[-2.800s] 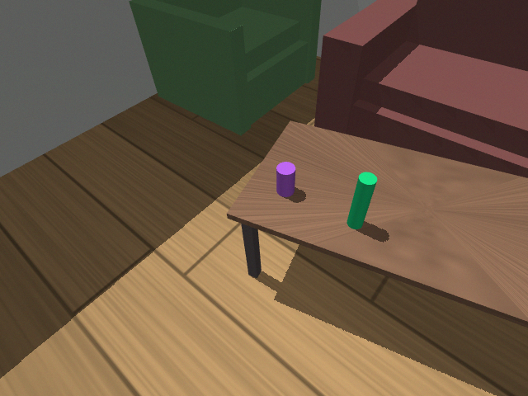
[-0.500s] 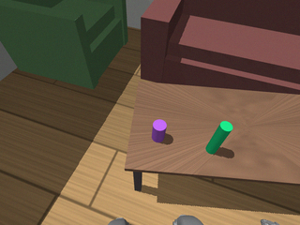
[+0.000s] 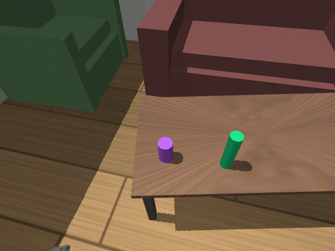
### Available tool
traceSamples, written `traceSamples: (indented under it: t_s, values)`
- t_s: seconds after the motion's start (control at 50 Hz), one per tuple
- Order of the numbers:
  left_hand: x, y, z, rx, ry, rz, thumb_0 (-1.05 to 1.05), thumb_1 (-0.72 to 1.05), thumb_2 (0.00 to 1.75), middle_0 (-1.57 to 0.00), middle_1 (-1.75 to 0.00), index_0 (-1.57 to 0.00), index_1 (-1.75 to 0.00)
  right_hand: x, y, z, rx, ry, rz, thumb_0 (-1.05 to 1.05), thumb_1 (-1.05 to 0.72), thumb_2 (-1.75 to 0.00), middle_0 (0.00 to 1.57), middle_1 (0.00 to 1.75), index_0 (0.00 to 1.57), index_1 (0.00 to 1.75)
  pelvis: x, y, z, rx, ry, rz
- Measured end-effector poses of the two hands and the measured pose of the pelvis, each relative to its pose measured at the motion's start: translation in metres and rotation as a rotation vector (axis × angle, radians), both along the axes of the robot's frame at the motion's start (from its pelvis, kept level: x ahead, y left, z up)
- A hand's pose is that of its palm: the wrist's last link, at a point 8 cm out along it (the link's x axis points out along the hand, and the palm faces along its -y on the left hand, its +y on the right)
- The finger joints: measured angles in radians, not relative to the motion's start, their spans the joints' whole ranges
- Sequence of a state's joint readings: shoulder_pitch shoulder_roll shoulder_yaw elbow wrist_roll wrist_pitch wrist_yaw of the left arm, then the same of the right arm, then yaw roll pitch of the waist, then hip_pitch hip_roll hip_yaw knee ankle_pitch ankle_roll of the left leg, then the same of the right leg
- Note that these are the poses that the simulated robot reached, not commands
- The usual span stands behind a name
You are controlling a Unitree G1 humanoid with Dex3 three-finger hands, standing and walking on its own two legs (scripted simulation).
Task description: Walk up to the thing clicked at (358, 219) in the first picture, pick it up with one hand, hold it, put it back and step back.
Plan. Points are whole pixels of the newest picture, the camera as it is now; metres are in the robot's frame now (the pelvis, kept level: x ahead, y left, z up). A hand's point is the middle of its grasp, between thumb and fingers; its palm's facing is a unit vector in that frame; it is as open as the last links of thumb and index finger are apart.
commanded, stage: walk up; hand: right
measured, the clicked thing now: (230, 151) +0.50 -0.20 -0.20
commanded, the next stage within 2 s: stand in 1.16 s
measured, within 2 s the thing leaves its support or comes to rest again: neither
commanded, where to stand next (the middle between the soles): +0.06 -0.01 m, yaw +3 degrees
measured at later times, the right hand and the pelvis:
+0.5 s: hand out of the picture +0.09 -0.27 -0.12, palm faces -0.07 +0.93 -0.36, open 7.4 cm; pelvis +0.01 -0.01 +0.03, yaw +2 degrees
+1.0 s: hand out of the picture +0.12 -0.25 -0.11, palm faces -0.07 +0.93 -0.37, open 7.4 cm; pelvis +0.03 +0.00 +0.04, yaw +3 degrees
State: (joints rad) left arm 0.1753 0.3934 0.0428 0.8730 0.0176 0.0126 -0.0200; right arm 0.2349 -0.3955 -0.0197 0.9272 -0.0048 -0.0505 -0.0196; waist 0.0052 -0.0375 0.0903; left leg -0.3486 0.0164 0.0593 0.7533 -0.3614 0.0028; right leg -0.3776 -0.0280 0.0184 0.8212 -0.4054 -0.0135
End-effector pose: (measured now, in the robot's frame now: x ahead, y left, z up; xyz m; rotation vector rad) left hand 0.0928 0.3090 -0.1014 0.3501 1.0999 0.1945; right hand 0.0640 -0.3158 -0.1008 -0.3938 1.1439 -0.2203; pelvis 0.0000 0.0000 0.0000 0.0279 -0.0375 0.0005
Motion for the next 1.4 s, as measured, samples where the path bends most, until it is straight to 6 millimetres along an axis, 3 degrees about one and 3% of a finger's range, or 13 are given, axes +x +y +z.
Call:
traceSamples:
  t_s: [0.14, 0.36, 0.88, 1.4]
  values:
    - [0.006, -0.015, 0.004, -0.030, -0.009, 0.006, 0.01, 0.91, 0.90, -0.20, -0.30, -0.20, -0.30, -0.013, 0.001, 0.004, 0.032, 0.045, 0.002, 0.01, -0.90, -0.90, 0.21, 0.30, 0.21, 0.30, 0.001, -0.010, 0.010, -0.028, -0.003, 0.008]
    - [0.003, -0.025, 0.018, -0.043, 0.031, 0.043, 0.01, 0.91, 0.90, -0.20, -0.30, -0.20, -0.30, 0.005, -0.004, 0.011, 0.050, 0.044, 0.004, 0.01, -0.90, -0.90, 0.21, 0.30, 0.21, 0.30, 0.005, -0.015, 0.026, -0.019, -0.005, 0.022]
    - [0.001, -0.017, 0.019, -0.067, 0.093, 0.119, 0.01, 0.91, 0.90, -0.20, -0.30, -0.20, -0.30, 0.051, 0.014, 0.024, 0.050, 0.039, 0.030, 0.01, -0.90, -0.90, 0.21, 0.30, 0.21, 0.30, 0.022, -0.007, 0.038, -0.033, 0.009, 0.043]
    - [0.000, -0.011, 0.024, -0.046, 0.100, 0.092, 0.01, 0.91, 0.90, -0.20, -0.30, -0.20, -0.30, 0.059, 0.029, 0.022, 0.083, 0.043, 0.019, 0.01, -0.90, -0.90, 0.21, 0.30, 0.21, 0.30, 0.025, 0.002, 0.042, -0.029, -0.001, 0.039]
